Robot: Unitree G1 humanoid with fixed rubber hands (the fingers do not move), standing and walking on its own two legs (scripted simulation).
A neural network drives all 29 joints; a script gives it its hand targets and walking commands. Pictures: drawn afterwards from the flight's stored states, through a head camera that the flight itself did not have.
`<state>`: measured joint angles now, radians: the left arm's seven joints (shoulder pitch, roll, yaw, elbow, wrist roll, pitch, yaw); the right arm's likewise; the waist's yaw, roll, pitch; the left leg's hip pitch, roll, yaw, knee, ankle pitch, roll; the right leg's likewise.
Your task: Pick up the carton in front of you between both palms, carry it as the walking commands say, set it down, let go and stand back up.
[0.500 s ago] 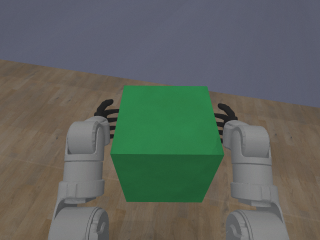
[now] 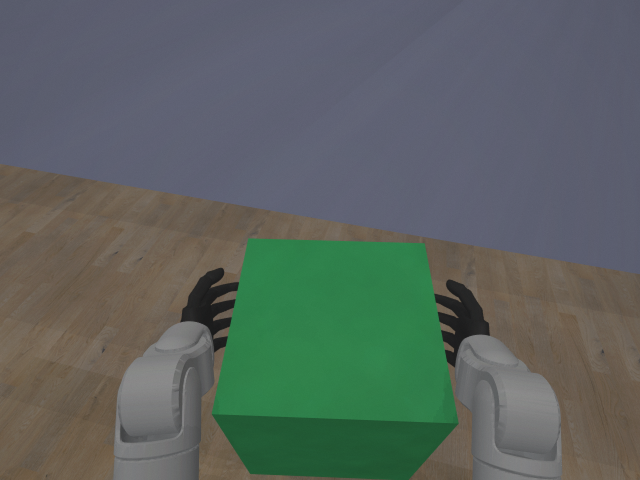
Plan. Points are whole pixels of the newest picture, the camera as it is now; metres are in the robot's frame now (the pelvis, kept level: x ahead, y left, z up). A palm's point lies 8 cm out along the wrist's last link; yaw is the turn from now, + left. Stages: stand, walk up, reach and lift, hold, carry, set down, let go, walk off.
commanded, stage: carry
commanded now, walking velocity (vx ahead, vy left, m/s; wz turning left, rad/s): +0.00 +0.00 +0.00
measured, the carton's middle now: (332, 365) +0.28 +0.00 +0.02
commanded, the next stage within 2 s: hold in 2.00 s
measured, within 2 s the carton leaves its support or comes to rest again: neither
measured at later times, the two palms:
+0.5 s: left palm (205, 317) +0.30 +0.15 +0.09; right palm (458, 339) +0.28 -0.15 +0.09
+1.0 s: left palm (201, 353) +0.26 +0.15 +0.07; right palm (465, 376) +0.24 -0.15 +0.07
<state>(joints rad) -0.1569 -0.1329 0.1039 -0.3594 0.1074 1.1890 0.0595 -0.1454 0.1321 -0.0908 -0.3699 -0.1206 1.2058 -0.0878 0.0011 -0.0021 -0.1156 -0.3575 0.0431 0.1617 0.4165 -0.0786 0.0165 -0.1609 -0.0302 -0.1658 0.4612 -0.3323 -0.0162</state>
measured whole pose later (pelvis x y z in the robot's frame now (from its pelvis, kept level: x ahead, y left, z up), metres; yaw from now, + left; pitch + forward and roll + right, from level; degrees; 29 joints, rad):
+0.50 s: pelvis +0.03 +0.01 -0.01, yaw -2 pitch +3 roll +0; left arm -0.17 -0.13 0.11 -0.28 0.13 1.22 0.06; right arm -0.15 0.13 -0.11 -0.28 -0.13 1.22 -0.08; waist 0.00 -0.01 -0.17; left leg -0.37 0.05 0.20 0.56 -0.24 0.05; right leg -0.16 -0.06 -0.13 0.53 -0.42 0.01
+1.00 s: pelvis -0.01 +0.01 +0.00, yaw -2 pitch +2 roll +0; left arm -0.15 -0.13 0.10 -0.17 0.16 1.14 0.05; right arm -0.14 0.13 -0.11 -0.16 -0.16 1.14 -0.06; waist 0.00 -0.01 -0.15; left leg -0.39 0.06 0.20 0.50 -0.15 0.05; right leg -0.19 -0.04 -0.14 0.53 -0.36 0.00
